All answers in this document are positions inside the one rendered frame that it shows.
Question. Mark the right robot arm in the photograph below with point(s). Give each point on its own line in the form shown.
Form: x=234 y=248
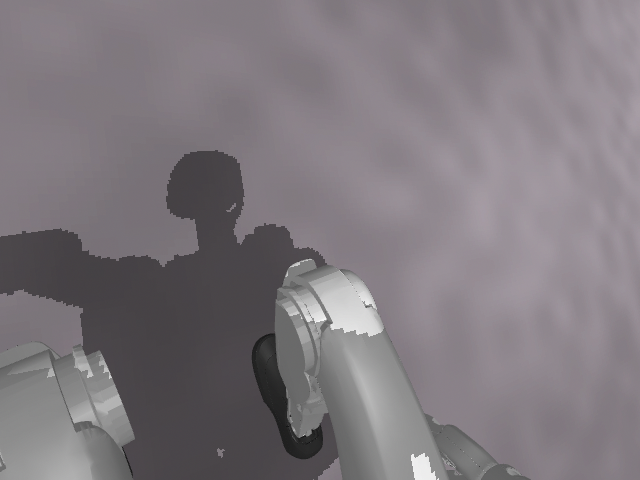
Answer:
x=503 y=472

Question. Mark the right robot foot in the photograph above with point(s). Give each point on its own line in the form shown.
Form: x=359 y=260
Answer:
x=273 y=392

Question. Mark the right robot hand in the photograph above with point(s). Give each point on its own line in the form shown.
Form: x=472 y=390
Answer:
x=461 y=452

